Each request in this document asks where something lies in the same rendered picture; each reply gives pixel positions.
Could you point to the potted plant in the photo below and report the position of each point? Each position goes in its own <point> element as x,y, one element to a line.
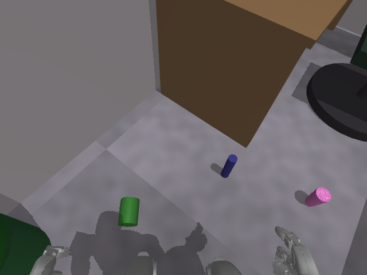
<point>21,244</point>

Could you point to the office chair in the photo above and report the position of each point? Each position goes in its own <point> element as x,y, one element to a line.
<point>337,93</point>

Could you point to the right robot hand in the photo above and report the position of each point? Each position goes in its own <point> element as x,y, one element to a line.
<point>297,262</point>

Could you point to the left robot hand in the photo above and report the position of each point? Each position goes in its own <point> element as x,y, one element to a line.
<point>45,264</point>

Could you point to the desk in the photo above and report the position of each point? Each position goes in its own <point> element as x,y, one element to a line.
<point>226,61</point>

